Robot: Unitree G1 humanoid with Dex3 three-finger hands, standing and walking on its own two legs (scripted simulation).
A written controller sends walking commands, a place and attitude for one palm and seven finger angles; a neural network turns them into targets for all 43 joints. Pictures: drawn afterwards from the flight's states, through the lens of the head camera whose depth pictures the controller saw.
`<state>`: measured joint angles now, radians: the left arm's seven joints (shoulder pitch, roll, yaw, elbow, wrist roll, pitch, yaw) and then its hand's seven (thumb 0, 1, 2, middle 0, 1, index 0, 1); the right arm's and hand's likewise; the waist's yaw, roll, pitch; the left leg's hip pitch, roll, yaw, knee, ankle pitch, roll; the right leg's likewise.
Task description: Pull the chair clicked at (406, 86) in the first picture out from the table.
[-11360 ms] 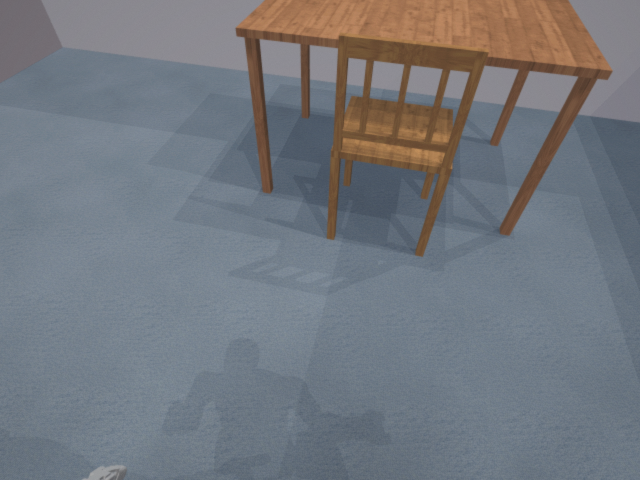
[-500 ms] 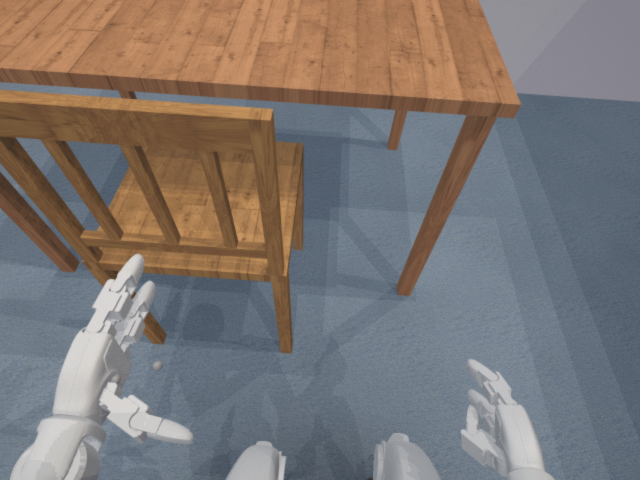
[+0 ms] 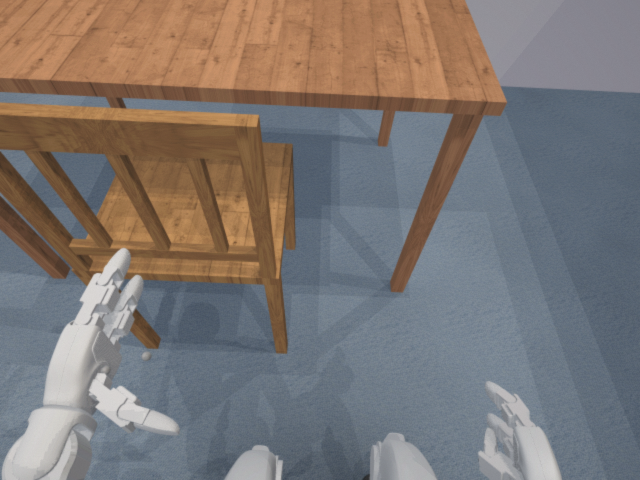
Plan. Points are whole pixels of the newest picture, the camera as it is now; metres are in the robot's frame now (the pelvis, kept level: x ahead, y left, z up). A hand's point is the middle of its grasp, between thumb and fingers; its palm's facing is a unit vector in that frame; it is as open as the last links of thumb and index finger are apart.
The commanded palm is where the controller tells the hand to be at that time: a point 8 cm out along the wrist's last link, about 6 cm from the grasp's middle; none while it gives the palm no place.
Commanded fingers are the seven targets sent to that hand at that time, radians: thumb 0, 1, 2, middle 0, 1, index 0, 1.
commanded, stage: raise the hand toward the chair's back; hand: left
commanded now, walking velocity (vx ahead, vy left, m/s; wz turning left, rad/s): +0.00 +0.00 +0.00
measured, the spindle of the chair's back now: (143, 205) +0.51 +0.31 -0.02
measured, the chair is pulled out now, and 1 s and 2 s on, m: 0.00 0.00 0.00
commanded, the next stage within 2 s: aim the fingers beside a spindle in 0.22 s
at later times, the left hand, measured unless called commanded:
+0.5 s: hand (142, 355) +0.25 +0.21 +0.04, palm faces +0.00 -1.00 -0.05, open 17.0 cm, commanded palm +0.23 +0.26 +0.05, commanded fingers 0.00 -0.50 0.30 -0.06 -0.08 -0.06 -0.08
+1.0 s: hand (179, 318) +0.30 +0.19 +0.02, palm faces -0.03 -1.00 -0.05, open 17.0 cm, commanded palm +0.28 +0.24 +0.03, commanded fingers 0.00 -0.50 0.30 -0.06 -0.08 -0.06 -0.08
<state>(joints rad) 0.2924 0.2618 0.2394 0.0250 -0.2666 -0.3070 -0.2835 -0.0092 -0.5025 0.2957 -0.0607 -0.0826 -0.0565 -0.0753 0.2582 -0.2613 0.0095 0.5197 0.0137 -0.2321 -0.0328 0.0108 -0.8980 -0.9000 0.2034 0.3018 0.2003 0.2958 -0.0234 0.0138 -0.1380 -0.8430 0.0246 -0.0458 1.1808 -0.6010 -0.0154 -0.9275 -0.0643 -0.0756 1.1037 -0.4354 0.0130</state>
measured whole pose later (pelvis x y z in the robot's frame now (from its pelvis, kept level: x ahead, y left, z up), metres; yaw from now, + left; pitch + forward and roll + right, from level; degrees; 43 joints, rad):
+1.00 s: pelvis -0.01 +0.00 -0.01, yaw +0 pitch +19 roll -2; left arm 0.04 0.25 0.21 0.19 -0.21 -0.32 -0.24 -0.01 -0.50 0.30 -0.06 -0.08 -0.06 -0.08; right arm 0.24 -0.25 0.03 0.53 0.00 -0.19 -0.02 0.01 -0.90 -0.90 0.20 0.30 0.20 0.30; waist -0.04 0.01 -0.15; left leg -0.96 0.02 -0.04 1.25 -0.61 -0.01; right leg -1.05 -0.07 -0.06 1.17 -0.44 0.02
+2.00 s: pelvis -0.01 +0.00 -0.03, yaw -1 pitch +24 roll -1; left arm -0.27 0.28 0.27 0.50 -0.17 -0.39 -0.21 -0.01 -0.50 0.30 -0.06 -0.08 -0.06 -0.08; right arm 0.24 -0.25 0.02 0.57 -0.01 -0.09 -0.01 0.01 -0.90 -0.90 0.20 0.30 0.20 0.30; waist -0.07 0.00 -0.16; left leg -1.11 0.02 -0.03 1.32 -0.63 -0.01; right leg -1.20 -0.07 -0.04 1.24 -0.44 0.02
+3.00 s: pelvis -0.01 +0.00 -0.03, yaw -1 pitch +25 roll -2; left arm -0.46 0.32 0.31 0.69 -0.14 -0.41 -0.21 -0.01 -0.50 0.30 -0.06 -0.08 -0.06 -0.08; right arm 0.26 -0.26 0.03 0.59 -0.02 -0.06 0.00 0.01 -0.90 -0.90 0.20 0.30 0.20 0.30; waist -0.11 0.01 -0.16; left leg -1.13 0.02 -0.03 1.32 -0.62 -0.01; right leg -1.23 -0.06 -0.04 1.23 -0.44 0.02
